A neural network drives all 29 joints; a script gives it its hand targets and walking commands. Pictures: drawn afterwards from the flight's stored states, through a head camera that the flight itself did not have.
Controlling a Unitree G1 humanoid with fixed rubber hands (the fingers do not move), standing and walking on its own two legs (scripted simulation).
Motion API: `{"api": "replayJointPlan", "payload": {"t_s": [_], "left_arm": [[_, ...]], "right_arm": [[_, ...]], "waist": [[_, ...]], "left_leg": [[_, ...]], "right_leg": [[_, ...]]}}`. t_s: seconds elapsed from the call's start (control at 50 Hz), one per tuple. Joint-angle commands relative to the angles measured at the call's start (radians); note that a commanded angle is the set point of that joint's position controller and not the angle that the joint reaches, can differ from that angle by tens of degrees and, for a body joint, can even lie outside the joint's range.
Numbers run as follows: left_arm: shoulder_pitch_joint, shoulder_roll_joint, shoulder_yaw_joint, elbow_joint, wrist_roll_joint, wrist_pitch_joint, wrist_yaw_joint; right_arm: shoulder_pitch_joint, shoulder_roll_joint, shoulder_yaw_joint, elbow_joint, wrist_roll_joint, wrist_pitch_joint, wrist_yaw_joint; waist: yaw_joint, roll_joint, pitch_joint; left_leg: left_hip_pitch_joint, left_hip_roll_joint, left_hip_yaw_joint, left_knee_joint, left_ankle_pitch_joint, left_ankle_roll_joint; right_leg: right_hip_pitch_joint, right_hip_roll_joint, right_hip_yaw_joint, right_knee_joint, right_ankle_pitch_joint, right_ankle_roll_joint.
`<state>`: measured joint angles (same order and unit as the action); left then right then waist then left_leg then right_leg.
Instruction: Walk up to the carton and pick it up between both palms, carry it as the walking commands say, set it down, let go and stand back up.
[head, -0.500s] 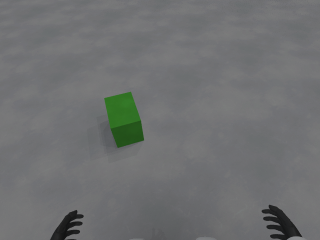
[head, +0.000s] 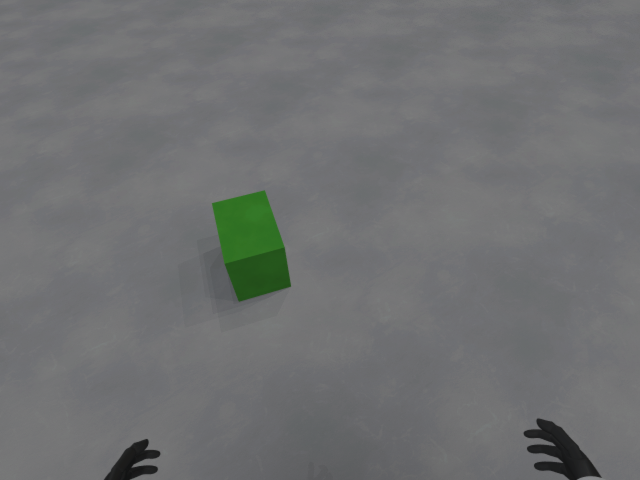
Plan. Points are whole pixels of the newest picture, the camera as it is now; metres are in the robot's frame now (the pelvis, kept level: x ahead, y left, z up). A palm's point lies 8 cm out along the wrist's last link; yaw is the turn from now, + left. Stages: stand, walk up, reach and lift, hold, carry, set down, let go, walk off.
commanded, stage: stand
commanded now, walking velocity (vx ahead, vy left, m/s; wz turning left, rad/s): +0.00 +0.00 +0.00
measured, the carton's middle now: (252, 245) +0.98 +0.30 -0.64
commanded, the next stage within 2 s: walk up in 0.06 s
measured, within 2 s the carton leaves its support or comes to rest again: neither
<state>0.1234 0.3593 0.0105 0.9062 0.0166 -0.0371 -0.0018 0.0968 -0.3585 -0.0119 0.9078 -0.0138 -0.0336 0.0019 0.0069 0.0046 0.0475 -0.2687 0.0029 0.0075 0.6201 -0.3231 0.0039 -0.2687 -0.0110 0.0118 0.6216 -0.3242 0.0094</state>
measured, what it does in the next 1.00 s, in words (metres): walks ahead: left foot, then right foot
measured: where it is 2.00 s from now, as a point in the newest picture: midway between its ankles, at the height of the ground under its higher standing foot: (293, 393)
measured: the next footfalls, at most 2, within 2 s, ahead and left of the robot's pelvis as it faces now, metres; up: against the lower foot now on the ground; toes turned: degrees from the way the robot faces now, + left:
left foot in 0.54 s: +0.16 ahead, +0.19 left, +0.00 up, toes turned +12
right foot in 0.88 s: +0.25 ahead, -0.03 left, +0.00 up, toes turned +6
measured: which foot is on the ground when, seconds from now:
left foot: down 0.00-0.32, up 0.34-0.52, down 0.54-0.90, up 0.92-1.00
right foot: down 0.00-0.56, up 0.58-0.86, down 0.88-1.00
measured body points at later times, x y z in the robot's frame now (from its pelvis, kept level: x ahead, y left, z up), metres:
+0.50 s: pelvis +0.02 +0.02 +0.00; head +0.03 +0.03 +0.45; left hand +0.05 +0.37 -0.10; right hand +0.18 -0.30 -0.09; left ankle +0.09 +0.16 -0.71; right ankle +0.01 -0.13 -0.73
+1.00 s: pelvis +0.15 +0.07 -0.01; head +0.15 +0.07 +0.44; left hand +0.14 +0.42 -0.09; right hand +0.32 -0.23 -0.11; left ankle +0.14 +0.18 -0.69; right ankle +0.21 -0.04 -0.73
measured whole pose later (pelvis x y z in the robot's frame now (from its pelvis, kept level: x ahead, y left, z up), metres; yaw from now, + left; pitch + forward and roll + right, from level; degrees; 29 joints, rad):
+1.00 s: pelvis +0.15 +0.07 -0.01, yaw +14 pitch -3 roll -3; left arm 0.33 0.44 0.11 0.81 0.03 -0.11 -0.03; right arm 0.31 -0.44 -0.08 0.80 -0.02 -0.05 0.05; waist 0.01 0.06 0.03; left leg -0.46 -0.02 -0.08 1.05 -0.41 0.04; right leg -0.31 -0.03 -0.15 0.69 -0.33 -0.02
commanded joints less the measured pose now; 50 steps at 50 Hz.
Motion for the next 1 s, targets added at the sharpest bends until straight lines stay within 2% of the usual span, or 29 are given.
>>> {"api": "replayJointPlan", "payload": {"t_s": [0.0, 0.04, 0.12, 0.22, 0.24, 0.26, 0.28, 0.3, 0.34, 0.42, 0.44, 0.48, 0.5, 0.52, 0.54, 0.56, 0.58, 0.64, 0.72, 0.76, 0.8, 0.82, 0.84, 0.86, 0.88, 0.9, 0.92, 0.96, 0.98], "left_arm": [[-0.046, 0.206, 0.043, -0.036, -0.003, -0.009, 0.012], [-0.045, 0.208, 0.036, -0.005, 0.003, -0.009, 0.011], [-0.08, 0.168, 0.024, -0.006, -0.007, -0.013, 0.001], [-0.067, 0.196, 0.029, 0.028, -0.008, -0.013, 0.008], [0.024, 0.3, 0.086, -0.006, 0.0, -0.04, -0.007], [0.134, 0.328, 0.113, 0.022, 0.008, -0.045, -0.008], [0.177, 0.369, 0.141, 0.032, 0.012, -0.055, -0.002], [0.18, 0.388, 0.149, -0.001, 0.02, -0.06, 0.0], [0.151, 0.324, 0.137, -0.036, 0.026, -0.068, 0.007], [0.053, 0.319, 0.144, -0.094, 0.022, -0.074, -0.019], [-0.03, 0.34, 0.152, -0.126, 0.03, -0.072, -0.028], [-0.048, 0.292, 0.132, -0.147, 0.028, -0.06, -0.029], [-0.044, 0.248, 0.116, -0.157, 0.041, -0.052, -0.03], [0.008, 0.18, 0.101, -0.159, 0.028, -0.045, -0.028], [0.063, 0.153, 0.094, -0.193, 0.011, -0.041, -0.024], [0.044, 0.28, 0.112, -0.175, 0.017, -0.037, -0.026], [0.062, 0.298, 0.108, -0.157, 0.008, -0.031, -0.033], [0.2, 0.289, 0.111, -0.09, -0.01, -0.038, -0.04], [0.203, 0.279, 0.131, -0.101, 0.009, -0.033, -0.049], [0.193, 0.254, 0.125, -0.109, 0.009, -0.042, -0.048], [0.272, 0.253, 0.141, -0.085, 0.017, -0.047, -0.042], [0.34, 0.294, 0.157, -0.068, 0.02, -0.054, -0.038], [0.432, 0.34, 0.177, -0.071, 0.023, -0.061, -0.028], [0.352, 0.395, 0.178, -0.127, 0.029, -0.075, -0.012], [0.283, 0.406, 0.184, -0.16, 0.027, -0.078, -0.012], [0.245, 0.397, 0.173, -0.165, 0.017, -0.086, -0.013], [0.275, 0.348, 0.167, -0.147, 0.006, -0.091, -0.014], [0.202, 0.348, 0.17, -0.169, 0.013, -0.085, -0.019], [0.179, 0.349, 0.167, -0.179, 0.017, -0.083, -0.024]], "right_arm": [[-0.061, -0.189, -0.036, -0.042, 0.0, -0.018, -0.011], [-0.047, -0.191, -0.036, -0.015, 0.009, -0.018, -0.007], [-0.053, -0.199, -0.032, 0.013, 0.008, -0.013, -0.008], [-0.082, -0.183, -0.033, 0.031, 0.012, -0.014, -0.006], [0.0, -0.269, -0.086, -0.012, -0.012, -0.015, 0.032], [-0.071, -0.268, -0.085, -0.056, -0.024, -0.005, 0.052], [-0.112, -0.239, -0.085, -0.073, -0.033, 0.004, 0.061], [-0.125, -0.249, -0.099, -0.092, -0.046, 0.007, 0.06], [-0.116, -0.228, -0.096, -0.101, -0.041, -0.014, 0.07], [-0.009, -0.222, -0.12, -0.098, -0.03, -0.027, 0.099], [0.071, -0.231, -0.123, -0.09, -0.027, -0.02, 0.103], [0.179, -0.238, -0.144, -0.05, -0.024, -0.015, 0.106], [0.288, -0.287, -0.168, -0.006, -0.032, -0.012, 0.097], [0.404, -0.372, -0.189, 0.0, -0.038, -0.017, 0.081], [0.326, -0.407, -0.176, -0.067, -0.036, -0.035, 0.066], [0.214, -0.405, -0.173, -0.116, -0.004, -0.038, 0.062], [0.178, -0.397, -0.171, -0.136, -0.005, -0.039, 0.053], [0.122, -0.342, -0.144, -0.154, -0.011, -0.043, 0.043], [0.175, -0.341, -0.139, -0.177, -0.023, -0.037, 0.046], [0.161, -0.345, -0.136, -0.176, -0.016, -0.038, 0.045], [0.093, -0.317, -0.128, -0.204, -0.013, -0.031, 0.047], [0.108, -0.277, -0.119, -0.215, -0.015, -0.027, 0.047], [0.088, -0.233, -0.101, -0.239, -0.011, -0.024, 0.047], [0.075, -0.195, -0.086, -0.241, -0.011, -0.026, 0.038], [0.094, -0.268, -0.104, -0.234, -0.018, -0.035, 0.034], [0.134, -0.296, -0.107, -0.208, -0.014, -0.04, 0.039], [0.158, -0.295, -0.118, -0.204, -0.007, -0.049, 0.043], [0.197, -0.286, -0.122, -0.167, -0.004, -0.049, 0.05], [0.218, -0.279, -0.115, -0.161, -0.007, -0.05, 0.058]], "waist": [[-0.002, 0.02, -0.044], [-0.007, -0.026, -0.072], [-0.005, 0.024, -0.099], [-0.009, -0.015, -0.102], [0.032, -0.03, -0.126], [0.088, -0.093, -0.053], [0.117, -0.238, 0.016], [0.128, -0.159, 0.072], [0.099, -0.033, 0.087], [0.022, -0.112, 0.068], [-0.046, -0.18, 0.009], [-0.087, -0.156, -0.01], [-0.131, -0.055, -0.021], [-0.193, 0.293, -0.018], [-0.153, 0.449, 0.009], [-0.106, 0.192, 0.058], [-0.068, 0.104, 0.056], [-0.004, 0.152, 0.018], [-0.02, 0.159, -0.026], [-0.013, 0.172, -0.014], [0.067, 0.091, -0.006], [0.09, -0.014, -0.005], [0.152, -0.176, -0.016], [0.112, -0.237, 0.05], [0.077, -0.086, 0.111], [0.052, -0.014, 0.095], [0.052, -0.019, 0.086], [0.011, -0.138, 0.088], [-0.003, -0.134, 0.093]], "left_leg": [[0.008, 0.103, -0.107, -0.173, 0.168, 0.055], [0.052, 0.099, -0.102, -0.177, 0.17, 0.054], [0.109, 0.101, -0.095, -0.189, 0.209, 0.048], [0.123, 0.111, -0.097, -0.237, 0.248, 0.043], [-0.027, 0.07, -0.109, -0.136, -0.147, 0.083], [-0.291, 0.031, -0.083, -0.021, -0.296, 0.062], [-0.479, 0.013, -0.007, 0.242, -0.165, 0.044], [-0.53, 0.035, -0.113, 0.295, -0.154, 0.039], [-0.489, 0.086, -0.145, 0.246, -0.087, 0.035], [-0.261, 0.096, -0.057, 0.109, -0.059, 0.011], [-0.091, 0.111, -0.023, 0.05, -0.047, 0.031], [0.177, 0.028, 0.066, 0.019, 0.066, 0.022], [0.334, 0.003, 0.037, 0.057, -0.027, 0.034], [0.433, 0.129, -0.22, -0.159, -0.371, 0.094], [0.259, 0.305, -0.684, -0.462, -0.723, 0.185], [0.096, 0.384, -0.804, -0.497, -0.731, 0.255], [0.039, 0.359, -0.722, -0.455, -0.59, 0.262], [-0.064, 0.26, -0.401, -0.375, -0.377, 0.211], [-0.076, 0.268, -0.385, -0.332, -0.342, 0.243], [-0.074, 0.259, -0.338, -0.306, -0.296, 0.224], [-0.316, 0.207, -0.271, -0.228, -0.358, 0.177], [-0.468, 0.132, -0.194, -0.088, -0.4, 0.131], [-0.58, -0.015, -0.066, 0.216, -0.369, 0.067], [-0.644, -0.073, -0.081, 0.481, -0.195, 0.033], [-0.619, -0.012, -0.152, 0.541, -0.138, 0.04], [-0.569, 0.023, -0.178, 0.51, -0.101, 0.038], [-0.565, 0.034, -0.187, 0.473, -0.057, 0.041], [-0.438, 0.062, -0.111, 0.397, -0.043, 0.013], [-0.363, 0.07, -0.077, 0.323, -0.058, 0.005]], "right_leg": [[0.04, -0.094, 0.082, -0.144, 0.16, -0.06], [0.046, -0.108, 0.088, -0.176, 0.163, -0.062], [0.037, -0.111, 0.099, -0.199, 0.182, -0.061], [0.094, -0.109, 0.096, -0.235, 0.256, -0.053], [0.19, -0.105, 0.061, -0.217, -0.173, -0.083], [0.305, -0.186, 0.222, -0.302, -0.428, -0.145], [0.368, -0.368, 0.441, -0.463, -0.587, -0.21], [0.346, -0.413, 0.493, -0.483, -0.512, -0.253], [0.294, -0.388, 0.371, -0.441, -0.284, -0.253], [0.135, -0.338, 0.159, -0.391, -0.132, -0.231], [0.057, -0.327, 0.089, -0.367, -0.12, -0.214], [-0.191, -0.215, -0.054, -0.22, -0.269, -0.152], [-0.354, -0.163, -0.09, -0.026, -0.36, -0.138], [-0.55, -0.075, -0.19, 0.335, -0.335, -0.119], [-0.596, 0.014, -0.102, 0.633, -0.279, -0.088], [-0.492, -0.061, 0.027, 0.655, -0.193, -0.066], [-0.404, -0.088, 0.04, 0.608, -0.156, -0.062], [-0.25, -0.091, 0.004, 0.397, -0.17, -0.048], [-0.152, -0.057, -0.046, 0.206, -0.214, -0.04], [-0.135, -0.039, -0.072, 0.102, -0.085, -0.054], [0.154, -0.009, -0.097, 0.015, 0.013, -0.069], [0.286, -0.008, -0.031, -0.043, -0.034, -0.078], [0.332, -0.162, 0.203, -0.242, -0.353, -0.107], [0.216, -0.409, 0.6, -0.449, -0.627, -0.181], [0.159, -0.469, 0.677, -0.492, -0.669, -0.257], [0.186, -0.429, 0.586, -0.417, -0.511, -0.287], [0.193, -0.38, 0.492, -0.393, -0.385, -0.222], [0.052, -0.344, 0.307, -0.393, -0.336, -0.246], [0.012, -0.352, 0.258, -0.372, -0.266, -0.265]]}}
